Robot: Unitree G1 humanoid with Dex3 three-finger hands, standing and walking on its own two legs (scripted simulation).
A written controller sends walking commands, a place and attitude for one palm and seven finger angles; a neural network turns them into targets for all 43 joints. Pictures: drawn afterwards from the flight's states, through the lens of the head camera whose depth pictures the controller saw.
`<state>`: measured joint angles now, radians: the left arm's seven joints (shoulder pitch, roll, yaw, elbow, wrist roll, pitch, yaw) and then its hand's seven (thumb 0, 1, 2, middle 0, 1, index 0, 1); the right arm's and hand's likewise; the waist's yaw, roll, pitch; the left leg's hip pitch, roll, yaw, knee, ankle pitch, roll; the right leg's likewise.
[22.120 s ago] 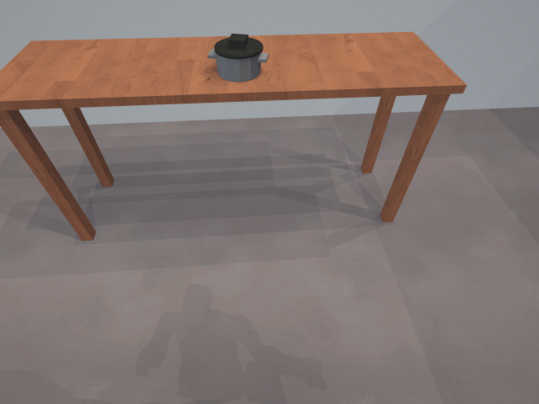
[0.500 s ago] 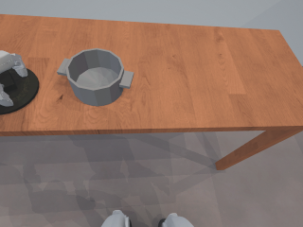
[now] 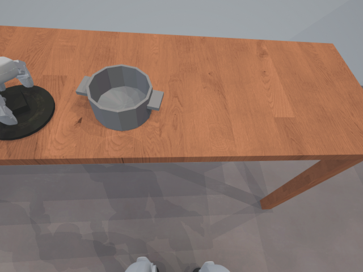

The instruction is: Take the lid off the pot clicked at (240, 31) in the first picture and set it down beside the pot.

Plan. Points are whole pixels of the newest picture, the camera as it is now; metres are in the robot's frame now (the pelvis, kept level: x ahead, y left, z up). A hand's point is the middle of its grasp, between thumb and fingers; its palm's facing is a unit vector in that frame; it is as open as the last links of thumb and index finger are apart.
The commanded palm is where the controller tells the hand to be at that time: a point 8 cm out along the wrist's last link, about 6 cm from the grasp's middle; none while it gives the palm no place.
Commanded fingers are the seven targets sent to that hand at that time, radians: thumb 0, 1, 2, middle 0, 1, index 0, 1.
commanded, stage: raise the empty hand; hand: left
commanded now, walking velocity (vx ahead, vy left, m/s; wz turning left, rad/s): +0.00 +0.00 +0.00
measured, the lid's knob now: (12, 104) +0.49 +0.36 +0.03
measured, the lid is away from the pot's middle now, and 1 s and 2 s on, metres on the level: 0.24 0.24 0.24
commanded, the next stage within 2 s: draw the hand back to the body in 1.00 s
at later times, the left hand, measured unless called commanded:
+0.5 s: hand out of the picture +0.46 +0.35 +0.13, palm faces -0.40 -0.12 -0.91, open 11.0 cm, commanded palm +0.48 +0.34 +0.21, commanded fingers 0.00 0.01 0.59 -0.33 -0.90 -0.33 -0.90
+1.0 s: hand out of the picture +0.47 +0.35 +0.18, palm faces -0.35 -0.13 -0.93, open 11.0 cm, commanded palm +0.48 +0.34 +0.25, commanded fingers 0.00 0.01 0.59 -0.33 -0.90 -0.33 -0.90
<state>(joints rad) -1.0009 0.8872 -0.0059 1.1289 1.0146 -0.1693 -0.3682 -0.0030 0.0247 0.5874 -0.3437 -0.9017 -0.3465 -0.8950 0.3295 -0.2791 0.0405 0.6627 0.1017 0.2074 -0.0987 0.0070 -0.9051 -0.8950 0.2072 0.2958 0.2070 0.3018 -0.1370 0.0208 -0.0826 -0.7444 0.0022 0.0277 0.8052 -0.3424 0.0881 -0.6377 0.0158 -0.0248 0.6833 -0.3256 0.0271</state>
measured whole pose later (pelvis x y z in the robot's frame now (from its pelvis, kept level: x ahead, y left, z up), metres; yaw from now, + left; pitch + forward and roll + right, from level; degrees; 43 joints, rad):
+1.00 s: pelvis +0.01 +0.00 +0.02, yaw +1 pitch +12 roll -4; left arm -1.18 0.89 -0.10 1.13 0.99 -0.05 -0.47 0.00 0.02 0.59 -0.35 -0.90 -0.35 -0.89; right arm 0.30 -0.29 0.05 0.67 0.11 0.21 -0.08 0.01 -0.91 -0.90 0.21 0.30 0.21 0.30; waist -0.12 0.02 -0.07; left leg -0.59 -0.02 0.02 0.67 -0.29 0.09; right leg -0.48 0.00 -0.03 0.55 -0.28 0.03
